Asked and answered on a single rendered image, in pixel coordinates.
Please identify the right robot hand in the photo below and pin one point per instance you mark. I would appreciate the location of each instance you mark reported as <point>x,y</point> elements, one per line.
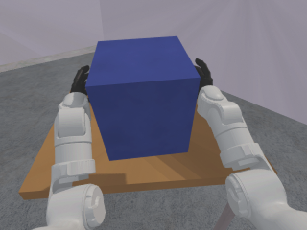
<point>204,73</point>

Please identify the right robot forearm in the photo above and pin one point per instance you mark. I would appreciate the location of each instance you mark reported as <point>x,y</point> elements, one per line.
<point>238,150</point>

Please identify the table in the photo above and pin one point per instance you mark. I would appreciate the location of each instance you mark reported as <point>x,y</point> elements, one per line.
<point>200,166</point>

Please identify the carton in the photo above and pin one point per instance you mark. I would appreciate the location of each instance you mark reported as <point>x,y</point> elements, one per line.
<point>143,93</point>

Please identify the right robot upper arm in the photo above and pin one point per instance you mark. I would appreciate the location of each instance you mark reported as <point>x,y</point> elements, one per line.
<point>257,195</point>

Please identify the left robot upper arm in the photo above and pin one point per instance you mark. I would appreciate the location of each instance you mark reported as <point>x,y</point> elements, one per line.
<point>75,208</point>

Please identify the left robot hand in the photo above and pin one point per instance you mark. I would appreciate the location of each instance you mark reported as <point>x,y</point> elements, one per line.
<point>79,81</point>

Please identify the left robot forearm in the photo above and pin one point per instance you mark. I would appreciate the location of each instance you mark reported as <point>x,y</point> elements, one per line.
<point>72,142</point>

